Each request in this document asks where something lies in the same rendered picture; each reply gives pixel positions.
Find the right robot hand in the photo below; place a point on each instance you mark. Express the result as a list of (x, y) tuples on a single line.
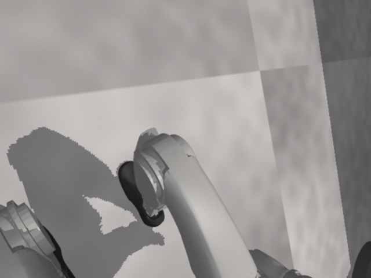
[(267, 266)]

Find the left robot foot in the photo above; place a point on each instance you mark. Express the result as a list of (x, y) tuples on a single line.
[(64, 268)]

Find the right robot foot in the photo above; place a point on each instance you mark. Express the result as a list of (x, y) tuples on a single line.
[(127, 180)]

